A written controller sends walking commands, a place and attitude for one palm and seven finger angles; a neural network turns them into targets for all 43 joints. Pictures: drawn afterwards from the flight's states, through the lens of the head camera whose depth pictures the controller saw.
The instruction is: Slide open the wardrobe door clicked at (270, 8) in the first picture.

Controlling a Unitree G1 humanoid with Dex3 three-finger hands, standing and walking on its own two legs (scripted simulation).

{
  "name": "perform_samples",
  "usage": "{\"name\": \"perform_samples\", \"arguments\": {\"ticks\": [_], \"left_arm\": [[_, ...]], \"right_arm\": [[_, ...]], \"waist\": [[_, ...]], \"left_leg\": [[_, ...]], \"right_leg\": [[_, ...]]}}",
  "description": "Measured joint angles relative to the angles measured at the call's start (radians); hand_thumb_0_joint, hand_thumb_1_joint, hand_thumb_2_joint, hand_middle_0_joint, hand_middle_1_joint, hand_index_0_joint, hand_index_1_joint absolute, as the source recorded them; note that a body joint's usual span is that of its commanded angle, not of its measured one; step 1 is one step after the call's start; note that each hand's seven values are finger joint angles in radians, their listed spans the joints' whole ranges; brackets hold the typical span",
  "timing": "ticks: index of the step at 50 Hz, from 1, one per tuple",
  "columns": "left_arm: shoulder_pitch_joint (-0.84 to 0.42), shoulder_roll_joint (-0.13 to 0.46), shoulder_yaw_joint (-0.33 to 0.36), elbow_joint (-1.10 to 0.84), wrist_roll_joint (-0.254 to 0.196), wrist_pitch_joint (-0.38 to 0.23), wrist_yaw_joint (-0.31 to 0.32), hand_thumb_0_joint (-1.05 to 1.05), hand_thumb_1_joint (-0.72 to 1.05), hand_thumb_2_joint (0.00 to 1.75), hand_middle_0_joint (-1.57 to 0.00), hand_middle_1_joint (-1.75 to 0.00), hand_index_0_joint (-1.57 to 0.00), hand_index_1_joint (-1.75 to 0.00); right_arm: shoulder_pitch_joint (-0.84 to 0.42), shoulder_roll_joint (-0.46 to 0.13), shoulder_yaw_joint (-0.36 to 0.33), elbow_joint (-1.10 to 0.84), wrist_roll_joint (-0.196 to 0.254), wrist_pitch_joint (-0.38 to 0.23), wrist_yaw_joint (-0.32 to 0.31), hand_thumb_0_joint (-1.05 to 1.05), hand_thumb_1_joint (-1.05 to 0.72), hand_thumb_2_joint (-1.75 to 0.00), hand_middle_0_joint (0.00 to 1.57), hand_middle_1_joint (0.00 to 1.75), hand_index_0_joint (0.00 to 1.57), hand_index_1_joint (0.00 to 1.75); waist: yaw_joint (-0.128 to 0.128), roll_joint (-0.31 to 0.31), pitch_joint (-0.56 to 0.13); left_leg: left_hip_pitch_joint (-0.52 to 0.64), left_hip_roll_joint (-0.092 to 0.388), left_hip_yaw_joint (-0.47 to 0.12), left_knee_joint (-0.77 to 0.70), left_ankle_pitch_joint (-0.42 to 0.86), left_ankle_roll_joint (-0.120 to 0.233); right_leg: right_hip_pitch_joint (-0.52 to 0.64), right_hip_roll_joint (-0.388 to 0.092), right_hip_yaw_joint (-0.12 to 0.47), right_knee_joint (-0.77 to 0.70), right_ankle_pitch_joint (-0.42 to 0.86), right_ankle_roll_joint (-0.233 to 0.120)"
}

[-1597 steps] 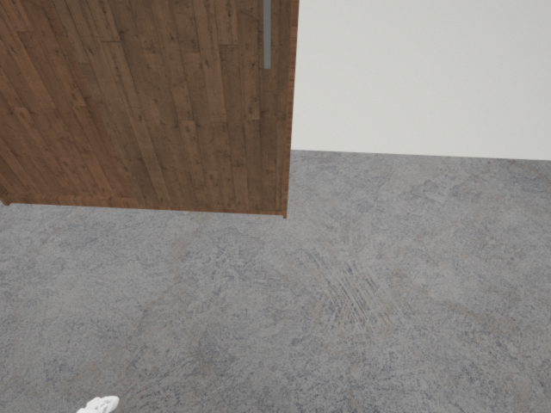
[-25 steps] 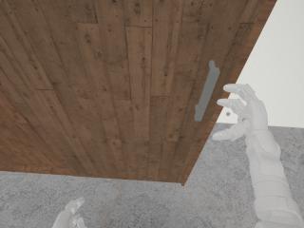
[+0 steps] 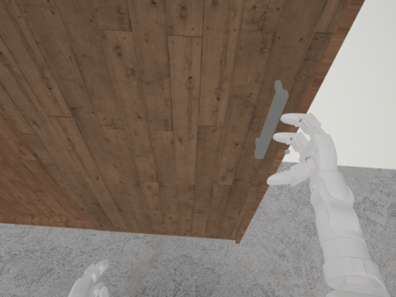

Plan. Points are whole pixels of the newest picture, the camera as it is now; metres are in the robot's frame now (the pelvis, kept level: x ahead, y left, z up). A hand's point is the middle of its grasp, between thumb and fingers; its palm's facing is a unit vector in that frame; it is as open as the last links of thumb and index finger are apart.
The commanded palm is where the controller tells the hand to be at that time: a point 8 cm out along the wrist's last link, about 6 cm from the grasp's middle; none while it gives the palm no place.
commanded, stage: feel for the door with the fingertips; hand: right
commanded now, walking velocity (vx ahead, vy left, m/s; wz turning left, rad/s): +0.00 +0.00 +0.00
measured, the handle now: (267, 122) +0.46 -0.12 +0.11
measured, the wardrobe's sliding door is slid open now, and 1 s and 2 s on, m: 0.00 0.00 0.00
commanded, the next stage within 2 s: slide the fingers in behind the handle in 0.78 s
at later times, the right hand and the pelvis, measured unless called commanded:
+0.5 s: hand (279, 142) +0.40 -0.13 +0.12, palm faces -0.02 +1.00 -0.02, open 13.9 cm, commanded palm +0.37 -0.18 +0.11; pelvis -0.01 +0.00 +0.00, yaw +0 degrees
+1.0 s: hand (280, 137) +0.42 -0.13 +0.12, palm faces -0.03 +1.00 +0.00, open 13.8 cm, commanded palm +0.39 -0.19 +0.11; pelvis +0.00 +0.00 +0.00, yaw +1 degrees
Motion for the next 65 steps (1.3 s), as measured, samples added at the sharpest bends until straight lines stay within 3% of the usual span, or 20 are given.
{"name": "perform_samples", "arguments": {"ticks": [9, 20, 44, 65], "left_arm": [[-0.013, -0.022, 0.000, -0.003, 0.012, -0.011, -0.012, 0.01, 0.91, 0.90, -0.20, -0.30, -0.20, -0.30], [-0.025, -0.023, -0.012, 0.017, 0.008, -0.002, 0.004, 0.01, 0.91, 0.90, -0.20, -0.30, -0.20, -0.30], [0.022, -0.011, 0.003, 0.028, 0.013, 0.017, -0.005, 0.01, 0.91, 0.90, -0.20, -0.30, -0.20, -0.30], [0.015, -0.020, 0.005, 0.002, 0.010, 0.008, -0.018, 0.01, 0.91, 0.90, -0.20, -0.30, -0.20, -0.30]], "right_arm": [[0.018, 0.039, 0.018, -0.029, -0.040, -0.028, -0.088, -0.01, 0.50, -0.30, 0.30, 1.21, 0.30, 1.21], [-0.064, 0.024, 0.023, 0.054, -0.034, -0.016, -0.085, -0.01, 0.50, -0.30, 0.30, 1.20, 0.30, 1.22], [-0.157, -0.013, -0.037, 0.197, -0.047, -0.084, -0.050, -0.01, 0.50, -0.30, 0.33, 1.22, 0.32, 1.22], [-0.039, 0.020, -0.017, 0.065, -0.032, -0.072, -0.059, -0.01, 0.50, -0.30, 0.30, 1.20, 0.30, 1.20]], "waist": [[-0.001, 0.005, 0.001], [-0.002, 0.003, 0.017], [0.024, 0.013, 0.007], [0.006, 0.011, -0.005]], "left_leg": [[0.000, -0.003, -0.013, 0.004, 0.002, 0.002], [0.010, -0.001, 0.001, -0.003, 0.007, 0.005], [-0.031, -0.009, -0.017, -0.004, 0.016, 0.004], [-0.007, -0.007, -0.026, -0.015, 0.016, -0.004]], "right_leg": [[0.011, -0.002, -0.013, -0.009, 0.004, 0.002], [0.014, 0.000, 0.001, -0.013, 0.013, 0.005], [-0.021, -0.007, -0.016, -0.009, 0.012, 0.003], [0.003, -0.005, -0.025, -0.013, 0.005, -0.005]]}}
